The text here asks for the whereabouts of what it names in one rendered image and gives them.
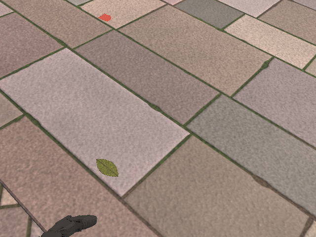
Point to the robot left hand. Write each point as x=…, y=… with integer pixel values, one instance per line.
x=69, y=225

